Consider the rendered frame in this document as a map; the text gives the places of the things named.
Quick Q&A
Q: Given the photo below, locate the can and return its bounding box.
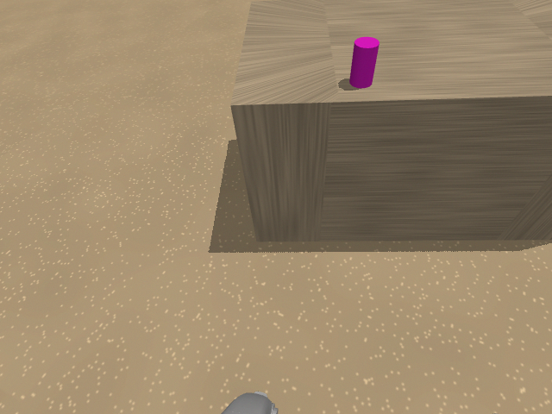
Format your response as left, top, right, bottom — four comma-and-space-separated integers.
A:
349, 37, 380, 88

